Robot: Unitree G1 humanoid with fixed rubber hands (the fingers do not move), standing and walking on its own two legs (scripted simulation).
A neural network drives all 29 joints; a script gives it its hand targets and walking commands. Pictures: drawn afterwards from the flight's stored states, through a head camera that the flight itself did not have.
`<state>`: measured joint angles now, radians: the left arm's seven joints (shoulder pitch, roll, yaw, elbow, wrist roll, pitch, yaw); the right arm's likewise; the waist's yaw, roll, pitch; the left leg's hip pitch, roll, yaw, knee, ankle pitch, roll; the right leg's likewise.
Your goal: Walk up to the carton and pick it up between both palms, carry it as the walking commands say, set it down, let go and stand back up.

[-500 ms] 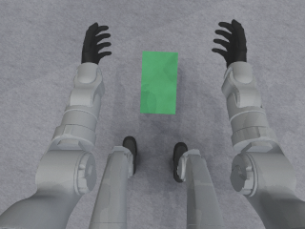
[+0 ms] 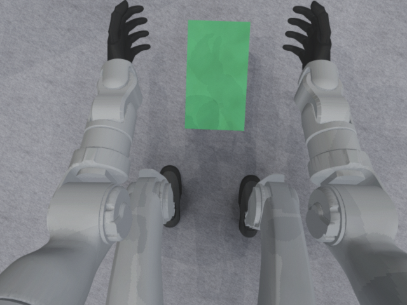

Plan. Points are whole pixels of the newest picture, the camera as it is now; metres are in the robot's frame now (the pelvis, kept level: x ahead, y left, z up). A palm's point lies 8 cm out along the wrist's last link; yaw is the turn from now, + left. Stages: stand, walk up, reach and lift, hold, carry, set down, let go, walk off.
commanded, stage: reach and lift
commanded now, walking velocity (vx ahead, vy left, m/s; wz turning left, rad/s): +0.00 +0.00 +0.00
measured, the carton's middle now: (215, 82) +0.51 -0.01 -0.45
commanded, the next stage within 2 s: none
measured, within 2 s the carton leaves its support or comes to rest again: neither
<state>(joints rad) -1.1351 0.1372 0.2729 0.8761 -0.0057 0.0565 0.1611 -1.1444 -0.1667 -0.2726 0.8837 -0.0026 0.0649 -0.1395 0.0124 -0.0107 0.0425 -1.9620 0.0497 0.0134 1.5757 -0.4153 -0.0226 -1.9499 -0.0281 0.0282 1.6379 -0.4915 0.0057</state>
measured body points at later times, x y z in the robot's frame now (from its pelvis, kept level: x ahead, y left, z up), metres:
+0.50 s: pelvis -0.01 +0.00 -0.10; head +0.35 -0.01 +0.16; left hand +0.51 +0.16 -0.29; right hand +0.51 -0.16 -0.29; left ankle +0.12 +0.13 -0.49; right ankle +0.09 -0.13 -0.49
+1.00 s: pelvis -0.02 +0.00 -0.16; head +0.37 -0.01 +0.07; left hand +0.53 +0.16 -0.37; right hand +0.53 -0.17 -0.37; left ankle +0.12 +0.13 -0.49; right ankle +0.09 -0.13 -0.49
